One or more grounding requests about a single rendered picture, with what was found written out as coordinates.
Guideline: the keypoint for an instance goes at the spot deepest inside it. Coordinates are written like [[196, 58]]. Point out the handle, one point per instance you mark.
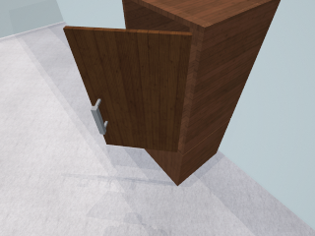
[[98, 119]]

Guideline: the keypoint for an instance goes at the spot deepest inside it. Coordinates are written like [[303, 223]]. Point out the cupboard door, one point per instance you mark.
[[140, 76]]

